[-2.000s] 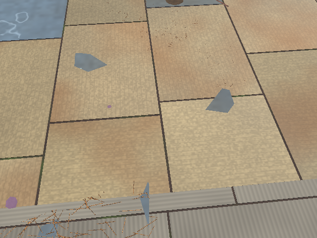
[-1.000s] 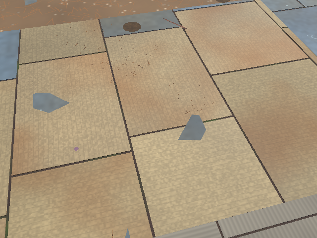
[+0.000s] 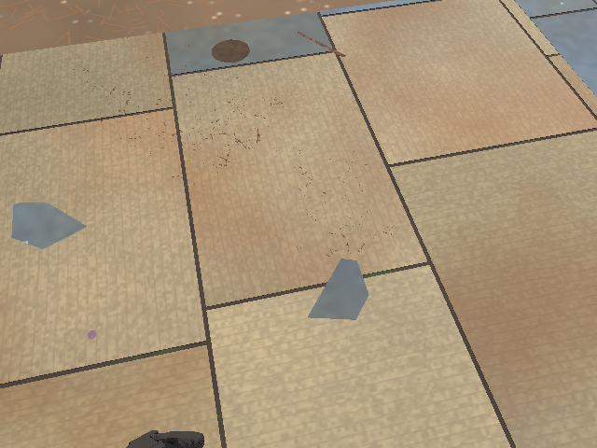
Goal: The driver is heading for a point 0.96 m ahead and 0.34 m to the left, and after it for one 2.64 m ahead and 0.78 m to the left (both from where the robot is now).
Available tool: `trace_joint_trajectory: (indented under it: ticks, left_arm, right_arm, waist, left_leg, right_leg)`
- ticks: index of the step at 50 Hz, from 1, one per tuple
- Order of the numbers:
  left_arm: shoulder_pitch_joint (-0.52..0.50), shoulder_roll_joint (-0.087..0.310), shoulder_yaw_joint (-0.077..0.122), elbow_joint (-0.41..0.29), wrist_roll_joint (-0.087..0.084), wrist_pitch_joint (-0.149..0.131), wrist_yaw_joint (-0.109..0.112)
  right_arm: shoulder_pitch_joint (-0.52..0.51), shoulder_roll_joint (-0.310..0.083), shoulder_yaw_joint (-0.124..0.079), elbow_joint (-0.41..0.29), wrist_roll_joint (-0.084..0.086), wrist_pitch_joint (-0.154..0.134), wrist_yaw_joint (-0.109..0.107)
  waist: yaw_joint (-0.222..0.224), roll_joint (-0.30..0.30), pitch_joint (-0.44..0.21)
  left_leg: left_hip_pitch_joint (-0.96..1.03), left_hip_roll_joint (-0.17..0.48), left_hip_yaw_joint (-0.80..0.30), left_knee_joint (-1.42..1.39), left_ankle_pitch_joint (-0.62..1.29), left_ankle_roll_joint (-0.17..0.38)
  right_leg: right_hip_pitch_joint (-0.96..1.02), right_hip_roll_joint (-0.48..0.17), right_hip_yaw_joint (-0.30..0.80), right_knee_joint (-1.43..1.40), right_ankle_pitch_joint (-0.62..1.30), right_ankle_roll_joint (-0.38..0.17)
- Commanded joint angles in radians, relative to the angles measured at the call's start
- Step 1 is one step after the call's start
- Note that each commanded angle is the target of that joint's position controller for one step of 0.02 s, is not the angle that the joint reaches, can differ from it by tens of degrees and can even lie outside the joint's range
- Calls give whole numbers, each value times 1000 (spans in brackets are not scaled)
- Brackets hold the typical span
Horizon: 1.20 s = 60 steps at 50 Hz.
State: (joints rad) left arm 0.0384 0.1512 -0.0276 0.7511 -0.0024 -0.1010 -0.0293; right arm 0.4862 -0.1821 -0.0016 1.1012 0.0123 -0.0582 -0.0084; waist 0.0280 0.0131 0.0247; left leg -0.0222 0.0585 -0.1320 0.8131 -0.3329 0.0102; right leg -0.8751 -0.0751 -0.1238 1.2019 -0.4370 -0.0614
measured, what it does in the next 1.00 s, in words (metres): climbs, turning left: left foot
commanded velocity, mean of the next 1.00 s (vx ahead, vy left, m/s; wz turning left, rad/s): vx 0.49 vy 0.00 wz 0.39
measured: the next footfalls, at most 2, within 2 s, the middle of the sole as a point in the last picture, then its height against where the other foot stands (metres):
left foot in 0.64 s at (261, 407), level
right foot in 1.04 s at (319, 258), level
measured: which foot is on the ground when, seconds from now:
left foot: up 0.00-0.62, down 0.64-1.00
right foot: down 0.00-0.64, up 0.66-1.00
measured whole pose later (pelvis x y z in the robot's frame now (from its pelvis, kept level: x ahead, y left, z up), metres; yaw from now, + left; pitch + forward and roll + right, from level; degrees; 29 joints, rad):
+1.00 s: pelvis +0.60 +0.04 +0.11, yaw +26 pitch +3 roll +2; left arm -0.03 0.26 0.02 0.68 -0.02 -0.14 0.02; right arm 0.41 -0.23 -0.07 0.86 0.04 -0.06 -0.03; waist -0.09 -0.03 -0.02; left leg -0.10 -0.12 -0.22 0.44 -0.38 0.04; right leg -0.61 -0.04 0.10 0.54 0.00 0.06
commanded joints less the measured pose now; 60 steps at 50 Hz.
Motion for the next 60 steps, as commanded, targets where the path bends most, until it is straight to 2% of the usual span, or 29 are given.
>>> trace_joint_trajectory:
  ticks: [1,2,3,4,5,6,11,16,20,25,29,32,33,34,35,36,37,38,40,42,44,48,51,52,53,54,56,58,60]
  left_arm:
    - [433,252,78,131,17,14,-10]
    - [338,168,59,160,-16,7,-28]
    - [229,160,54,161,43,-19,-18]
    - [152,63,31,172,74,-7,-7]
    - [152,6,9,191,82,-3,-3]
    - [185,-5,1,219,91,-17,-4]
    - [120,65,-1,197,124,-80,23]
    - [381,117,4,256,141,-55,24]
    - [428,110,6,282,111,-51,-14]
    - [474,131,18,309,93,-48,-14]
    - [505,207,52,304,84,-28,1]
    - [446,264,75,258,105,-10,19]
    - [485,196,48,241,130,-22,15]
    - [518,106,8,217,138,-32,-24]
    - [262,161,31,125,62,-32,-54]
    - [97,152,35,75,40,-47,-44]
    - [16,163,52,-38,-104,-96,13]
    - [89,182,55,-31,-80,-109,30]
    - [226,187,70,-11,-31,-90,37]
    - [191,168,64,-37,-9,-70,36]
    - [73,128,50,-60,19,-61,38]
    - [-32,206,77,-108,-27,-32,56]
    - [104,264,114,-82,-15,-41,55]
    - [251,310,128,-64,5,-49,53]
    - [349,399,147,-44,30,-38,49]
    - [354,353,143,-41,15,-36,42]
    - [233,234,114,-66,11,-21,45]
    - [165,202,104,-49,26,-16,38]
    - [168,195,108,-25,14,-22,31]
  right_arm:
    - [48,7,-20,-108,33,-64,50]
    - [-104,15,-6,-189,26,-47,39]
    - [-199,-35,-14,-208,-121,-57,60]
    - [-189,-12,-4,-232,-116,-46,74]
    - [-159,22,7,-245,-90,-35,92]
    - [-153,18,10,-260,-72,-25,104]
    - [-290,-118,-29,-302,-54,-34,124]
    - [-446,-77,-32,-314,-40,-52,111]
    - [-535,-47,-34,-325,-56,-16,111]
    - [-602,-41,-36,-327,-47,2,107]
    - [-550,-87,-57,-307,-38,-12,99]
    - [-294,-167,-91,-234,-10,-49,63]
    - [-44,-200,-107,-156,-24,-51,32]
    - [205,-199,-100,-57,-49,-47,18]
    - [372,-187,-103,-9,-69,-48,17]
    - [230,-235,-127,-22,-57,-74,10]
    - [-72,-219,-106,-134,34,-52,16]
    - [-196,-163,-86,-191,36,-47,20]
    - [-319,-143,-69,-275,11,-32,19]
    - [-353,-155,-66,-318,3,-26,2]
    - [-223,-203,-84,-302,11,-22,-18]
    - [-88,-217,-100,-289,33,-12,-28]
    - [-105,-166,-94,-326,16,-5,-24]
    - [-117,-103,-74,-355,4,-5,-17]
    - [29,-21,-54,-386,20,-18,-13]
    - [65,-103,-57,-385,35,-22,-8]
    - [-135,-188,-80,-417,20,-9,-9]
    - [-210,-178,-92,-451,7,1,-4]
    - [-199,-141,-88,-472,18,17,3]
  waist:
    - [69,-200,-358]
    - [32,-97,-167]
    - [41,-96,137]
    - [-18,-42,17]
    - [-62,-30,-3]
    - [-86,-22,-9]
    - [-99,-82,-57]
    - [23,-62,-54]
    - [23,-68,-17]
    - [11,-73,14]
    - [-43,-127,3]
    - [-148,-153,-73]
    - [-199,-77,-261]
    - [-246,165,-419]
    - [-351,58,-374]
    - [-332,53,-111]
    - [-138,65,-57]
    - [-41,-34,-54]
    - [59,-54,-37]
    - [74,-45,35]
    - [5,-19,14]
    - [-54,79,-27]
    - [29,91,-97]
    - [92,20,-222]
    - [31,-327,-362]
    - [24,-397,-383]
    - [47,-115,-163]
    - [1,-75,-78]
    - [-22,-115,-57]
  left_leg:
    - [-554,-187,-150,927,50,53]
    - [-625,-102,-37,934,92,94]
    - [-780,-71,-89,1011,206,110]
    - [-742,-59,-88,1031,260,166]
    - [-762,-51,-91,1030,308,218]
    - [-815,-43,-90,992,358,250]
    - [-825,-9,-6,729,464,186]
    - [-1003,1,-15,339,572,111]
    - [-961,14,58,102,535,99]
    - [-905,-14,129,-85,350,94]
    - [-703,-101,211,-153,166,92]
    - [-270,-195,234,-209,322,149]
    - [280,-130,96,-34,454,265]
    - [724,116,-346,-163,601,464]
    - [733,190,-520,-353,560,426]
    - [511,185,-442,-378,544,378]
    - [181,160,-507,-476,584,378]
    - [4,152,-437,-522,522,355]
    - [-234,117,-343,-595,386,336]
    - [-489,49,-199,-640,405,286]
    - [-583,-55,-94,-604,355,239]
    - [-383,-14,-223,-527,121,182]
    - [-260,-28,-244,-271,235,122]
    - [-339,-81,-171,2,184,85]
    - [-634,-204,-35,359,-181,26]
    - [-801,-119,-51,572,-220,23]
    - [-824,-29,-5,632,-28,14]
    - [-729,25,4,528,28,26]
    - [-687,45,27,449,27,25]
  right_leg:
    - [829,-349,1086,-967,-130,-181]
    - [648,-299,881,-924,-246,-121]
    - [354,-175,623,-734,-323,-189]
    - [325,-156,527,-746,-206,-169]
    - [309,-156,477,-795,-127,-148]
    - [325,-165,427,-858,-47,-130]
    - [414,-111,110,-1023,185,-65]
    - [832,-163,24,-1030,533,-96]
    - [947,-193,-33,-1072,726,-122]
    - [1116,-204,-96,-1057,912,-80]
    - [1159,-218,-144,-925,1265,-42]
    - [943,-203,-171,-613,1519,17]
    - [551,-177,-128,-311,1299,99]
    - [140,27,-80,101,62,202]
    - [-44,113,133,282,-133,155]
    - [-182,54,239,353,-90,127]
    - [-38,71,229,301,-6,94]
    - [62,31,239,236,46,73]
    - [191,-14,232,136,49,66]
    - [319,-32,168,-140,141,83]
    - [499,33,107,-431,392,103]
    - [554,75,173,-669,521,139]
    - [671,59,178,-704,371,75]
    - [886,-78,298,-691,306,13]
    - [1195,-329,779,-823,157,-149]
    - [1215,-402,1059,-894,-95,-205]
    - [959,-308,700,-901,11,-134]
    - [750,-210,470,-928,234,-105]
    - [691,-185,357,-976,310,-115]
